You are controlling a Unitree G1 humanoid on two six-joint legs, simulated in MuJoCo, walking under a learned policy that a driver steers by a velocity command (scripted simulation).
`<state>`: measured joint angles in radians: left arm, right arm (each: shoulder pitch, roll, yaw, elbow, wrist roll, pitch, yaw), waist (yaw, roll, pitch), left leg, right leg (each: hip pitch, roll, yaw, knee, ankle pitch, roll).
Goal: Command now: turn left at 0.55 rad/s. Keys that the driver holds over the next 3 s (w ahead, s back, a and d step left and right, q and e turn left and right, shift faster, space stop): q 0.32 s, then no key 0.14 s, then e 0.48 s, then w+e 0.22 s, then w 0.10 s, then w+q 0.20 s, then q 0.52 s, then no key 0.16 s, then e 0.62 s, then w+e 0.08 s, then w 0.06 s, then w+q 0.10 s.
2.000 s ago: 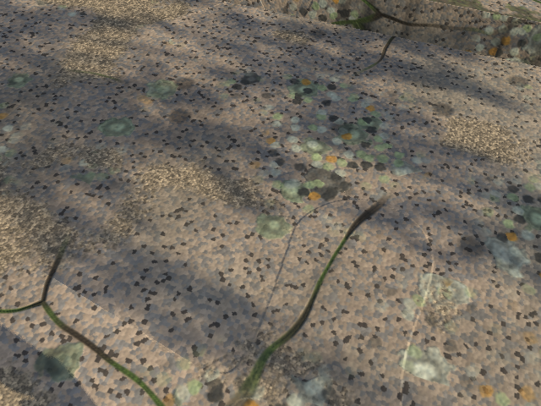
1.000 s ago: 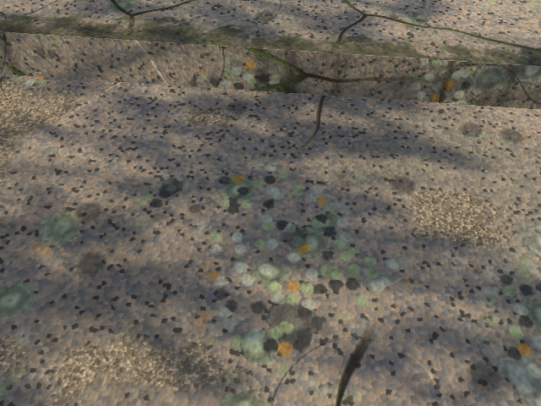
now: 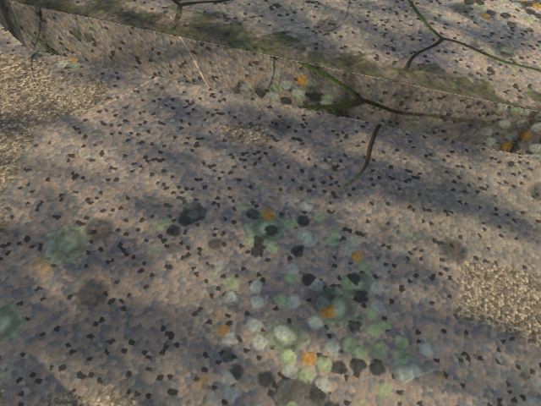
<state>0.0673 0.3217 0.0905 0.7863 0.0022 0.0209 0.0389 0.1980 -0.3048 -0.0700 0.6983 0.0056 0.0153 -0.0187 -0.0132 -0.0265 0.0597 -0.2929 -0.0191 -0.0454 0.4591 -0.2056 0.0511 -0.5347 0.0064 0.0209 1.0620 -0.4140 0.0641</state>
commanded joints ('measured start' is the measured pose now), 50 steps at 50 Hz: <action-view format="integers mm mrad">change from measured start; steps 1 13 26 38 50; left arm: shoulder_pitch -14 85 31 66 279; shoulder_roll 57 91 75 91 249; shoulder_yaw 12 23 -15 -3 43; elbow -59 -31 -31 -28 -73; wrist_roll -7 -12 0 -26 14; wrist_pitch -17 -52 -30 -5 -28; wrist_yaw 3 -35 -17 -34 -65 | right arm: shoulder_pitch -17 -97 -54 -27 -170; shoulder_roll -170 -166 -24 -143 -95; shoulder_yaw -46 -45 1 -38 -28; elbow -76 -113 -96 -57 -100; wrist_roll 5 23 -11 -25 -3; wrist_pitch -8 29 23 -6 -19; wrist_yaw -17 -20 -14 -33 -23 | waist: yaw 9 46 31 -2 106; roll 143 178 -154 247 -156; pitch -181 -158 -122 -60 -160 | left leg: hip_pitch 242 78 -53 190 -438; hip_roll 228 122 26 356 24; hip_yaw -249 -414 -15 -211 -42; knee -86 14 281 -112 713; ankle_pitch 506 226 -245 394 -493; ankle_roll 177 91 -146 169 -92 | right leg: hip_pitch -64 336 416 51 537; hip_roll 0 11 -205 -28 -391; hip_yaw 45 53 133 0 670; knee -94 -710 -727 -145 -836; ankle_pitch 57 281 552 -174 58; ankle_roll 18 -34 -276 -40 -449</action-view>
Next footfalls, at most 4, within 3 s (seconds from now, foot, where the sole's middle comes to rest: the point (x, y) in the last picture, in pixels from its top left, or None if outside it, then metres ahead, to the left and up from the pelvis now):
0.28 right None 0.08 -0.14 -0.78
0.62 left None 0.00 0.11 -0.78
0.96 right None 0.05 -0.14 -0.78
1.52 left None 0.35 0.06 -0.78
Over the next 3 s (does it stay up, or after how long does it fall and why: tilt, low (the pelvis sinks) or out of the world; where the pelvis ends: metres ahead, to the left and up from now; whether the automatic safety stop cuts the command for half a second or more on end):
stays up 0.41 -0.08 0.01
